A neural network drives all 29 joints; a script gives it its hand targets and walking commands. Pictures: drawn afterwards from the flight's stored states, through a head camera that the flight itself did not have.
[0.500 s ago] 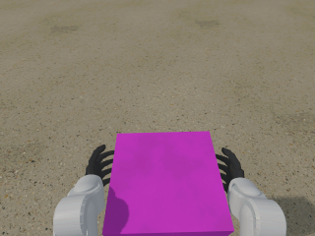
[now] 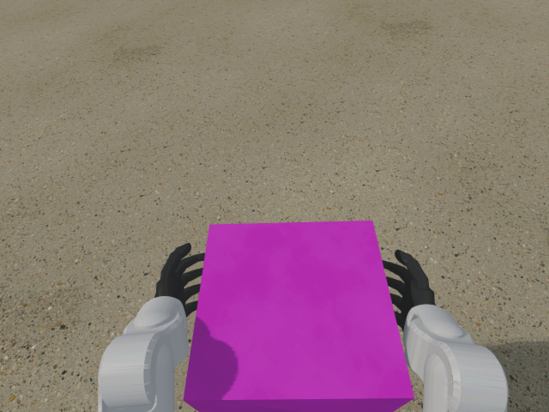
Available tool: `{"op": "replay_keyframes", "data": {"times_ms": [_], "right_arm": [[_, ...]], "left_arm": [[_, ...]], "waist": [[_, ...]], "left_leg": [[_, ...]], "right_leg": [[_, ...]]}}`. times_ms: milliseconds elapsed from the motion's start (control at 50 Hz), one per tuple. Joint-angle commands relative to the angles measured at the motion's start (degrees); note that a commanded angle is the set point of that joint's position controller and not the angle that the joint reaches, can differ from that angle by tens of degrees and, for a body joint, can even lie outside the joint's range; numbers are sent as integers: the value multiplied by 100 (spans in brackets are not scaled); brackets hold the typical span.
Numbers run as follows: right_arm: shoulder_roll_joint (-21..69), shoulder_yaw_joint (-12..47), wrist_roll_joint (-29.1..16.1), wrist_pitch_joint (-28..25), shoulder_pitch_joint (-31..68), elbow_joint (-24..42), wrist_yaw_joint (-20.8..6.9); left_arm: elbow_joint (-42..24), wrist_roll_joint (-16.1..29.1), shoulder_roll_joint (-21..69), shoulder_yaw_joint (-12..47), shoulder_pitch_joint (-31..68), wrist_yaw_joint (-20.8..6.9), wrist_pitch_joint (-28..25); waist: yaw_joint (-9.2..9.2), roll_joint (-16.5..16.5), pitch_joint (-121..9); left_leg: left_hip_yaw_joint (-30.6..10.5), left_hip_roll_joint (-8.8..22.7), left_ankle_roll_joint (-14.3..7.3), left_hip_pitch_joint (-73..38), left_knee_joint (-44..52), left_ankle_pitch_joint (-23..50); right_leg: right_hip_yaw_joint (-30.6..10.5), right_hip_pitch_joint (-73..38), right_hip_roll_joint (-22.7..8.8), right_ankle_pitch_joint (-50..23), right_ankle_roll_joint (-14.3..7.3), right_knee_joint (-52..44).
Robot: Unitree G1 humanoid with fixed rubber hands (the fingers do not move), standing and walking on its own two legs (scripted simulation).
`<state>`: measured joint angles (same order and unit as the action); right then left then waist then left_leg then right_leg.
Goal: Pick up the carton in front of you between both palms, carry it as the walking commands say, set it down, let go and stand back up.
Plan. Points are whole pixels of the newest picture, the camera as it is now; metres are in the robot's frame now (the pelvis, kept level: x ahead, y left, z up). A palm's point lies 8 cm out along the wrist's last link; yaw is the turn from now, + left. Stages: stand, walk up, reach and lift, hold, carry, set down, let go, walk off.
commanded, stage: carry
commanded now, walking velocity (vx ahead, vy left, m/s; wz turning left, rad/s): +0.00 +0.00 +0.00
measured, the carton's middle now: (292, 333) +0.24 +0.00 +0.01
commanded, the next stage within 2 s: hold in 1.46 s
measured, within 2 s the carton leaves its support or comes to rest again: neither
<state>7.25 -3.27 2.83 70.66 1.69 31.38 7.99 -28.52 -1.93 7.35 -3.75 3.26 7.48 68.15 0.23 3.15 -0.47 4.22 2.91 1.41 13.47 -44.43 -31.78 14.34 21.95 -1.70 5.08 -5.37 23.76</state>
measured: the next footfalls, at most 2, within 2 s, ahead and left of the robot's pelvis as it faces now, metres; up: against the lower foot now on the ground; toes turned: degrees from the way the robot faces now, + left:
left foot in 0.10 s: +0.06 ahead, +0.14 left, +0.00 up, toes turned -3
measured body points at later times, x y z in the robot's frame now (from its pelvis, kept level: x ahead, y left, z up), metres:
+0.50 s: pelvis +0.10 +0.02 +0.00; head +0.08 +0.02 +0.45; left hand +0.36 +0.17 +0.09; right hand +0.35 -0.14 +0.09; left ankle +0.02 +0.13 -0.73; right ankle +0.09 -0.08 -0.73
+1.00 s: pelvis +0.07 +0.02 +0.00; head +0.06 +0.02 +0.45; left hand +0.36 +0.17 +0.05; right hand +0.35 -0.13 +0.04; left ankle +0.02 +0.13 -0.73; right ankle +0.09 -0.08 -0.73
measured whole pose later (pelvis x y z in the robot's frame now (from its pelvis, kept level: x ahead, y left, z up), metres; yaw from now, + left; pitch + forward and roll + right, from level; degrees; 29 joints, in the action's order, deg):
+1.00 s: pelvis +0.07 +0.02 +0.00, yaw -1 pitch +2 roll +0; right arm 7.5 -6.1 10.6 52.8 8.1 1.4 2.7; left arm -0.1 -11.1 7.7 -7.8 9.4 2.3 51.5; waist 0.0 0.5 -5.2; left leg 7.3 2.4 -0.2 10.0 -27.7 -19.3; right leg 12.2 16.3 -3.3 13.8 -1.8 28.5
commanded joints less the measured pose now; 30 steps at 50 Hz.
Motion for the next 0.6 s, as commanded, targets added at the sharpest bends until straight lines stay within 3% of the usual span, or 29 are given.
{"op": "replay_keyframes", "data": {"times_ms": [0, 40, 80, 120, 160, 220, 260, 440, 580], "right_arm": [[4983, 4022, -1723, -279, 2311, 702, -740], [5039, 4024, -1635, -370, 2165, 655, -757], [4953, 3982, -1562, -399, 2069, 663, -757], [4778, 3916, -1541, -362, 2149, 707, -736], [4496, 3792, -1501, -261, 2249, 578, -702], [4117, 3543, -1433, -117, 1937, 239, -642], [3996, 3436, -1389, -52, 1871, 89, -610], [4378, 3552, -1513, -128, 2326, 180, -675], [4163, 3503, -1293, -400, 2437, -425, -916]], "left_arm": [[-518, 1572, 5031, 3602, 1642, -825, -77], [-565, 1573, 5037, 3663, 1587, -875, -150], [-631, 1573, 4932, 3727, 1618, -885, -176], [-709, 1546, 4751, 3737, 1772, -865, -137], [-620, 1539, 4520, 3700, 1833, -803, -24], [-363, 1417, 4130, 3560, 1632, -681, 138], [-205, 1354, 4023, 3491, 1586, -625, 203], [-221, 1452, 4465, 3603, 1995, -671, 139], [384, 1174, 4267, 3535, 2058, -903, -140]], "waist": [[1, -1126, -2291], [4, -1027, -2419], [-37, -845, -2330], [-21, -551, -1967], [2, -163, -1577], [-4, -153, -1677], [0, -126, -1738], [-11, -192, -1818], [-20, -218, -1759]], "left_leg": [[-57, 31, -77, 118, 953, 212], [101, 33, -76, -88, 1428, 880], [215, 159, -51, -564, 2205, 2151], [-135, 622, -32, -497, 2371, 2576], [-161, 760, -75, -330, 2021, 3226], [-157, 730, -110, -317, 1867, 4177], [-123, 714, -98, -384, 1737, 4671], [-122, 694, -122, -489, 1660, 4711], [-146, 674, -171, -465, 1712, 4394]], "right_leg": [[-1382, -2320, -1503, -2082, -187, -753], [-1193, -2278, -1410, -1690, -185, -651], [-898, -1880, -1208, -1117, -24, -473], [-710, -1507, -971, -231, 222, -295], [-831, -1359, -846, -1007, 345, -96], [-865, -1577, -871, -2134, 350, 424], [-838, -1550, -840, -2413, 366, 579], [-818, -1538, -800, -2081, 407, 684], [-833, -1524, -789, -1776, 386, 629]]}}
